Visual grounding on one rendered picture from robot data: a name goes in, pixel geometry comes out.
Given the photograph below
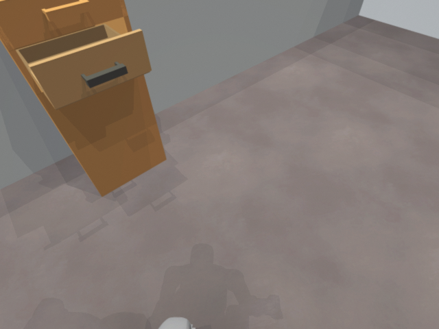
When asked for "drawer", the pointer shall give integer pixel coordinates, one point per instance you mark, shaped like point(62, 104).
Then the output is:
point(57, 64)

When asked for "handle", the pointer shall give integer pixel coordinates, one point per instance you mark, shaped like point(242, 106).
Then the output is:
point(67, 10)
point(105, 75)

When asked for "cabinet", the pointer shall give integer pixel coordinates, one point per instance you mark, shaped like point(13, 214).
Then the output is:
point(114, 133)

